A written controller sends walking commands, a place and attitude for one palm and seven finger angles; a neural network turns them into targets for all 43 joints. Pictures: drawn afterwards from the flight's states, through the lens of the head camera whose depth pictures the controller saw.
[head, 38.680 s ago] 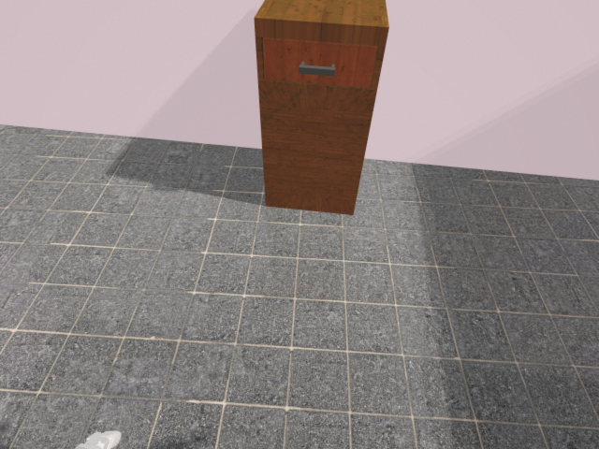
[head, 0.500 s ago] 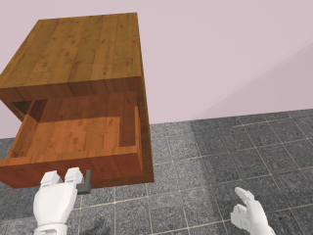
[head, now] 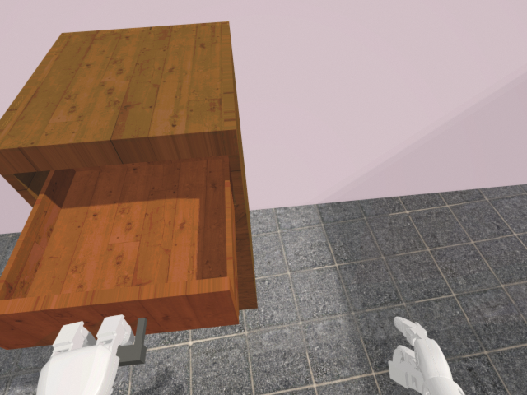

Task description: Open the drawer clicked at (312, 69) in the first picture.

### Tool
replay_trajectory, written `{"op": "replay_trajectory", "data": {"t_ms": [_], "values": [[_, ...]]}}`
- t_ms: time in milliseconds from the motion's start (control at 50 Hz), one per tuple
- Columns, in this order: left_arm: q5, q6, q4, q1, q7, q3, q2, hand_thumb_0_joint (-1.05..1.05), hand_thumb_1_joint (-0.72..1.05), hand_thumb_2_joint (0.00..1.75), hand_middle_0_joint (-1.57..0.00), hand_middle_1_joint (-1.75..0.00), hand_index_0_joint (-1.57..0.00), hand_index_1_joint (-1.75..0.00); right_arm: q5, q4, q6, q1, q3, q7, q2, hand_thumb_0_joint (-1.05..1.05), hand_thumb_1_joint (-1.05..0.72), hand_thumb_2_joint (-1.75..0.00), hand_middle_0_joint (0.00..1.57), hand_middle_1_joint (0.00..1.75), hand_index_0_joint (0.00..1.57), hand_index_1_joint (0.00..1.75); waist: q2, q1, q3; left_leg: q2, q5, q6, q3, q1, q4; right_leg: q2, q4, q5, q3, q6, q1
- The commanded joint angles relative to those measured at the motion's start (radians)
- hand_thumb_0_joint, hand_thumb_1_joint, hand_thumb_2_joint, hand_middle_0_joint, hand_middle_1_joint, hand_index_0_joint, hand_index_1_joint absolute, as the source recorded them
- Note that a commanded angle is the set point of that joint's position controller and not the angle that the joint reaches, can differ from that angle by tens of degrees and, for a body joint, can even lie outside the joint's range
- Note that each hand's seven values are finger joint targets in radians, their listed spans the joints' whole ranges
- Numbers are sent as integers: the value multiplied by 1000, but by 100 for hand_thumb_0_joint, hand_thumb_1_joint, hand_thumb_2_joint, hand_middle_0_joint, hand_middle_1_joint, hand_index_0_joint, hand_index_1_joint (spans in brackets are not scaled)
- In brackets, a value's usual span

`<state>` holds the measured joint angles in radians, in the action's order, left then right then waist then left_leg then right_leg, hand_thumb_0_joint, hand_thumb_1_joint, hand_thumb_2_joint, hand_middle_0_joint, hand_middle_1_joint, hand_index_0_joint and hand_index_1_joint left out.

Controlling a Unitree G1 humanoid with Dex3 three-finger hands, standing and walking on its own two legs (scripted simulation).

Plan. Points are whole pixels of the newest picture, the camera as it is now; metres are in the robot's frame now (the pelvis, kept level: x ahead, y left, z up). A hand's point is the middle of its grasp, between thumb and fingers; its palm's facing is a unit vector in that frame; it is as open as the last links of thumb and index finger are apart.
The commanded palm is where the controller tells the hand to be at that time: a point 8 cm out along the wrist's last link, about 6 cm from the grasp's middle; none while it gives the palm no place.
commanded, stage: pull the drawer open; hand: left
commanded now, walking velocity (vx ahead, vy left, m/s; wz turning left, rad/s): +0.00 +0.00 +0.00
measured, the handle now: (102, 343) +0.18 +0.26 +0.00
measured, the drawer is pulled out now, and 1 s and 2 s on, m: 0.26 0.28 0.26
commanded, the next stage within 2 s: open the thumb to release the handle in 0.16 s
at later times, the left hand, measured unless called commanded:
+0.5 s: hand out of the picture +0.11 +0.24 -0.03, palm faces -0.04 -0.07 -1.00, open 6.6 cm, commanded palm +0.09 +0.25 +0.03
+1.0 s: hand out of the picture +0.11 +0.24 -0.03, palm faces +0.00 -0.06 -1.00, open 13.6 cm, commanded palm +0.10 +0.25 +0.02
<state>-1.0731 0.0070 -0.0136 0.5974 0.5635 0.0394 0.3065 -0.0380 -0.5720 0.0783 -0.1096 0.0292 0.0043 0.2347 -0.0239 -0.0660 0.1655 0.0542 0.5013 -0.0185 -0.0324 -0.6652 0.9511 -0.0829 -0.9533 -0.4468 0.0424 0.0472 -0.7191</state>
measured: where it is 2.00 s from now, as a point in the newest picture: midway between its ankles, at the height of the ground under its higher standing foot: outside the picture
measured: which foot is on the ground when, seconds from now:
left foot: down 0.00-1.00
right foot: down 0.00-1.00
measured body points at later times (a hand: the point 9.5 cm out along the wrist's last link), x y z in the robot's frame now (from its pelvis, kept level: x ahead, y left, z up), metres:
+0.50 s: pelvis -0.01 -0.01 -0.01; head +0.03 -0.03 +0.44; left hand +0.11 +0.24 +0.03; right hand +0.22 -0.20 -0.10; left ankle -0.02 +0.11 -0.68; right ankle +0.01 -0.09 -0.68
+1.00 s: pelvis -0.02 -0.01 -0.01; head +0.02 -0.04 +0.43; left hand +0.11 +0.24 +0.03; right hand +0.20 -0.23 -0.11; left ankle -0.02 +0.11 -0.68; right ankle +0.01 -0.09 -0.68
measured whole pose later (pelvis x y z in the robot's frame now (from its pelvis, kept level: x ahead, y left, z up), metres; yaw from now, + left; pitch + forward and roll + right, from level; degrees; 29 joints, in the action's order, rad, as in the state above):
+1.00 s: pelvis -0.02 -0.01 -0.01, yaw +2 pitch +13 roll +1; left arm -1.07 -0.02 -0.02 0.56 0.59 0.04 0.32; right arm -0.04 -0.57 0.07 -0.11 0.03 0.03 0.24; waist -0.04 -0.08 0.16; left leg 0.06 0.49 0.00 -0.06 -0.75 1.03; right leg -0.08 -1.03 -0.45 0.00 0.06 -0.80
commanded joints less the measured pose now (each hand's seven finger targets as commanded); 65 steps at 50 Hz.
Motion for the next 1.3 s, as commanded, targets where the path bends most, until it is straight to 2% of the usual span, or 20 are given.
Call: {"op": "replay_trajectory", "data": {"t_ms": [0,120,220,240,280,320,420,600,640,680,800,820,840,920,1000,1040,1100,1140,1220,1280], "values": [[0,-9,200,94,58,-148,165,0,90,90,-40,-135,-40,-135,-7,179,-44,135,26,-3,94,0,-90,-90,20,30,20,30,0,-30,129,4,-276,-6,-3,53,-98,33,124,308,14,22,123],[-3,-24,241,163,62,-145,158,0,90,90,-40,-135,-40,-135,-14,198,-46,126,24,-7,87,0,-90,-90,20,30,20,30,1,-45,162,3,-282,-6,-4,72,-80,30,107,287,9,23,105],[4,-33,265,201,50,-135,152,0,90,90,-40,-135,-40,-135,-16,212,-43,128,16,-11,83,0,-90,-90,20,30,20,30,12,-45,136,6,-273,-9,-7,63,-69,29,108,277,15,23,86],[-7,-27,265,44,54,-109,150,0,90,90,-40,-135,-40,-135,-18,197,-37,135,18,-6,92,0,-90,-90,20,30,20,30,21,-1,105,4,-238,-12,-12,51,-54,33,113,244,17,17,30],[-18,-32,240,15,65,-141,166,0,76,84,-39,-134,-39,-134,-20,194,-42,127,20,2,86,0,-90,-90,20,30,20,30,6,-14,94,5,-190,-11,-13,35,-55,35,118,167,10,16,15],[-16,-31,242,28,71,-149,171,0,62,78,-38,-132,-38,-132,-20,199,-44,124,18,4,84,0,-90,-90,20,30,20,30,-7,-27,135,8,-193,-11,-11,50,-52,35,115,162,19,20,25],[0,-20,234,35,66,-150,174,0,27,63,-35,-128,-35,-128,-13,194,-40,120,20,12,82,0,-90,-90,20,30,20,30,18,-27,174,11,-207,-11,-5,43,-48,37,116,222,31,14,74],[20,-11,204,39,51,-165,193,0,-36,36,-31,-122,-31,-122,-6,190,-38,137,13,26,86,0,-90,-90,20,30,20,30,49,-22,115,10,-154,-19,-2,-15,-68,49,159,195,53,6,118],[10,-15,200,9,51,-135,172,0,-50,30,-30,-120,-30,-120,-7,184,-41,137,17,24,86,0,-90,-90,20,30,20,30,12,-18,106,11,-132,-18,-1,-8,-68,50,161,144,51,7,88],[14,-19,197,38,55,-151,180,0,-50,30,-30,-120,-30,-120,-6,185,-45,132,21,24,86,0,-90,-90,20,30,20,30,5,-31,119,12,-133,-18,3,-6,-72,51,165,137,47,9,103],[19,-22,193,45,60,-171,195,0,-50,30,-30,-120,-30,-120,-6,184,-46,132,23,25,92,0,-90,-90,20,30,20,30,12,-26,117,12,-126,-17,-2,-26,-68,49,160,127,48,11,96],[18,-20,191,25,59,-149,177,0,-50,30,-30,-120,-30,-120,-7,182,-47,137,23,25,91,0,-90,-90,20,30,20,30,17,-21,108,12,-119,-18,0,-25,-66,51,162,124,48,8,88],[12,-18,148,-11,56,-97,127,0,-50,30,-30,-120,-30,-120,-10,172,-51,133,25,24,89,0,-90,-90,20,30,20,30,50,2,90,9,-104,-19,-2,-43,-54,52,158,107,39,3,55],[4,-19,158,-73,68,-137,174,0,-50,30,-30,-120,-30,-120,-9,169,-56,132,30,31,95,0,-90,-90,20,30,20,30,31,-9,123,10,-82,-19,-2,-45,-51,52,155,57,46,5,50],[3,8,156,-125,68,-121,168,0,-50,30,-30,-120,-30,-120,-3,166,-55,131,29,36,94,0,-90,-90,20,30,20,30,30,0,147,8,-89,-18,-3,-33,-57,51,154,62,33,3,57],[5,25,130,-123,64,-114,165,0,-50,30,-30,-120,-30,-120,3,163,-52,132,27,42,91,0,-90,-90,20,30,20,30,57,-3,135,12,-84,-19,1,-39,-60,51,165,66,40,-1,72],[3,43,148,-169,54,-100,166,0,-50,30,-30,-120,-30,-120,4,167,-51,140,21,46,93,0,-90,-90,20,30,20,30,11,-4,151,10,-97,-18,1,-16,-74,51,167,76,37,2,81],[4,57,133,-173,44,-72,147,0,-50,30,-30,-120,-30,-120,8,162,-50,134,19,48,89,0,-90,-90,20,30,20,30,25,0,146,9,-108,-19,2,-2,-81,51,175,93,29,-1,92],[21,75,220,-135,22,-91,180,0,-50,30,-30,-120,-30,-120,12,182,-48,139,10,50,87,0,-90,-90,20,30,20,30,8,-20,185,11,-162,-22,7,60,-115,51,196,164,37,1,172],[36,76,250,-100,-1,-90,184,0,-50,30,-30,-120,-30,-120,14,187,-50,136,5,48,84,0,-90,-90,20,30,20,30,20,-19,143,9,-181,-22,3,80,-139,50,221,187,38,-1,191]]}}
